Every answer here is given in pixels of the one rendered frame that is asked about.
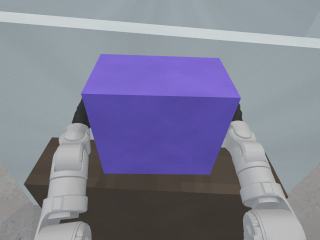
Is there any left robot upper arm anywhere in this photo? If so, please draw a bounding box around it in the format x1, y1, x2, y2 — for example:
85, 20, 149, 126
35, 221, 92, 240

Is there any robot right hand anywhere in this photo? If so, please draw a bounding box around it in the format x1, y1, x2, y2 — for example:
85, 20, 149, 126
232, 104, 243, 122

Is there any robot left hand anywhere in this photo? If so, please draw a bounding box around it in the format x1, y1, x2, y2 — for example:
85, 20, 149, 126
72, 99, 91, 128

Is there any right robot upper arm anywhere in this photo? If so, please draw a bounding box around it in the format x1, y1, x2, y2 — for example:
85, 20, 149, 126
243, 208, 305, 240

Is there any carton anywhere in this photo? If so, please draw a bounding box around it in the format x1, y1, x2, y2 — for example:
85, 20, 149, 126
81, 54, 241, 175

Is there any right robot forearm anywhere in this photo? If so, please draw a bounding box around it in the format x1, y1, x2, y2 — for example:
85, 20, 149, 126
224, 120, 306, 240

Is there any pedestal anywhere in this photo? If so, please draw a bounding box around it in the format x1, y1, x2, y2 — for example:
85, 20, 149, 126
24, 137, 288, 240

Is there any left robot forearm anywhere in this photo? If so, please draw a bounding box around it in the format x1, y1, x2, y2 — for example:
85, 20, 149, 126
34, 123, 91, 240

